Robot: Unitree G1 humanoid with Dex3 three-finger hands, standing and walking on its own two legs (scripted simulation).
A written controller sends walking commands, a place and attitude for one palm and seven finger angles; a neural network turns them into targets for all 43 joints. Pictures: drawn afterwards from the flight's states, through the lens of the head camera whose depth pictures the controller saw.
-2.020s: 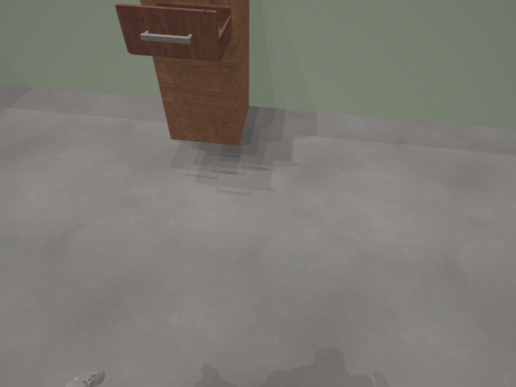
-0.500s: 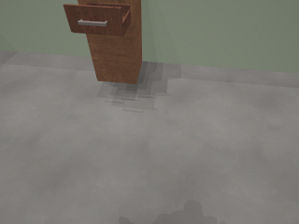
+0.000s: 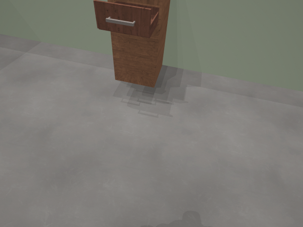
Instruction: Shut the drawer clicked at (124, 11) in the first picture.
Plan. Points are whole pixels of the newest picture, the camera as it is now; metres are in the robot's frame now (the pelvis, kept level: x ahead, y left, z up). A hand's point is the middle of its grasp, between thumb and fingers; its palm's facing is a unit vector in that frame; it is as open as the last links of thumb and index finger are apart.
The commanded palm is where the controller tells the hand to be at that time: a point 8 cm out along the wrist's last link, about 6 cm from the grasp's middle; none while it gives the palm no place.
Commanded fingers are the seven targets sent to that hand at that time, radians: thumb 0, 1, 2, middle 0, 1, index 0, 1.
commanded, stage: walk to a spot facing it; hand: left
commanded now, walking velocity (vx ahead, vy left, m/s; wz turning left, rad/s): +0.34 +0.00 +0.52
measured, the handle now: (120, 21) +1.32 +0.28 -0.02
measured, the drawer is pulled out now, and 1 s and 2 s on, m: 0.28 0.28 0.28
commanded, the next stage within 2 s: turn to face it in 1.28 s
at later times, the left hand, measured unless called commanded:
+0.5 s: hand (71, 200) +0.23 +0.27 -0.17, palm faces +0.17 -0.97 -0.15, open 7.4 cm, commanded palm none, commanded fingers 0.00 0.90 0.90 -0.20 -0.30 -0.20 -0.30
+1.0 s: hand (87, 166) +0.34 +0.25 -0.16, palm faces +0.34 -0.92 -0.21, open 7.3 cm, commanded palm none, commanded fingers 0.00 0.90 0.90 -0.20 -0.30 -0.20 -0.30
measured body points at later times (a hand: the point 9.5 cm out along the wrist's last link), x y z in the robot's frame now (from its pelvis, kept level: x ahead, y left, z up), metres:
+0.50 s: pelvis +0.18 +0.08 +0.00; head +0.19 +0.10 +0.45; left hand +0.22 +0.32 -0.16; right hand +0.13 -0.12 -0.15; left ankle +0.05 +0.11 -0.74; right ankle +0.31 -0.03 -0.68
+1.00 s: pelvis +0.44 +0.10 +0.00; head +0.45 +0.09 +0.45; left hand +0.33 +0.30 -0.15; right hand +0.57 -0.11 -0.15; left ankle +0.49 +0.28 -0.66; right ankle +0.40 +0.02 -0.74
